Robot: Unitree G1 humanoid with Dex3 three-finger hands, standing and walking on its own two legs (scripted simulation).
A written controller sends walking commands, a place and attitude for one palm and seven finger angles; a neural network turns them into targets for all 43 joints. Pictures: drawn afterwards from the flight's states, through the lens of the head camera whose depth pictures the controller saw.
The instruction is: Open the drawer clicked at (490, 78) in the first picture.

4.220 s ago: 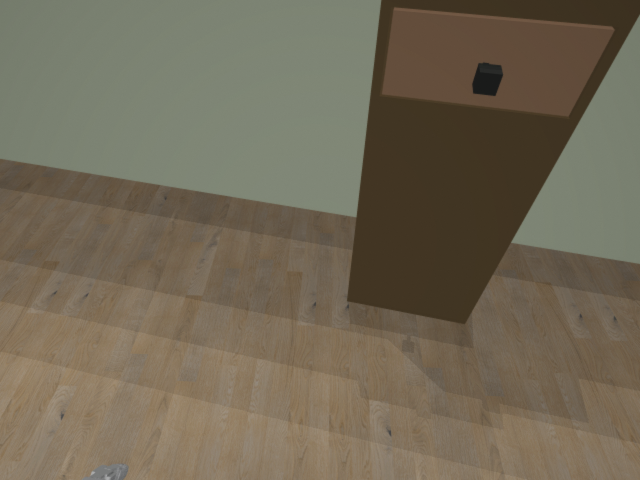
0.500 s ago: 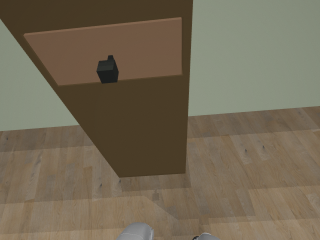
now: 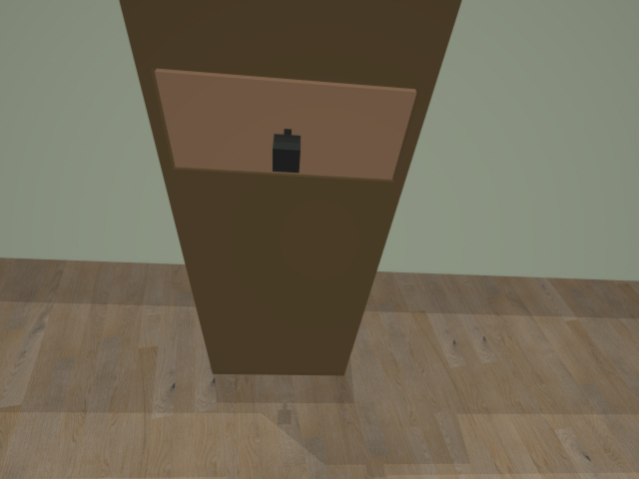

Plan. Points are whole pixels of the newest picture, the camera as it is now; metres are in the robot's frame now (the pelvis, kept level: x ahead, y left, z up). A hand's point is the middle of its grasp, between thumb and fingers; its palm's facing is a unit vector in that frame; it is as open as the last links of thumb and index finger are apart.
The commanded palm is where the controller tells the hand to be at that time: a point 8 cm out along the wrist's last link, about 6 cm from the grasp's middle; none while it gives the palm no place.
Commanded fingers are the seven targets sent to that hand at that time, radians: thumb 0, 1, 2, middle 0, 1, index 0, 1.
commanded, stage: come to a stop and stand still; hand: left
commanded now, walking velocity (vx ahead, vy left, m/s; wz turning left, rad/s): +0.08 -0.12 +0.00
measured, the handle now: (287, 146) +0.56 +0.09 +0.14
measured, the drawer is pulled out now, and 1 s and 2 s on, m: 0.00 0.00 0.00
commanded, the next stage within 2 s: look again from close up in 1.78 s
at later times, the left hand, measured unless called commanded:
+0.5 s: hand out of the picture +0.06 +0.13 -0.18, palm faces +0.01 -0.97 -0.23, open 7.2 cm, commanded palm none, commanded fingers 0.00 0.90 0.90 -0.20 -0.30 -0.20 -0.30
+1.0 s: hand out of the picture -0.04 +0.10 -0.18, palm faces +0.04 -0.99 -0.15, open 7.4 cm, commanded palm none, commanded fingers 0.00 0.90 0.90 -0.20 -0.30 -0.20 -0.30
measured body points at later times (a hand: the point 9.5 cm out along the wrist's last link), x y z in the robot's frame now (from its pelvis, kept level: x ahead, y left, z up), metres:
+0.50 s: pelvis +0.02 -0.05 -0.01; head +0.02 -0.06 +0.44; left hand +0.06 +0.18 -0.16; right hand -0.04 -0.24 -0.18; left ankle -0.04 +0.10 -0.75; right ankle -0.01 -0.13 -0.75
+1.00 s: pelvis -0.01 -0.05 +0.00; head +0.00 -0.05 +0.45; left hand -0.04 +0.15 -0.17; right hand -0.02 -0.27 -0.17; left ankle -0.04 +0.10 -0.75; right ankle -0.01 -0.13 -0.75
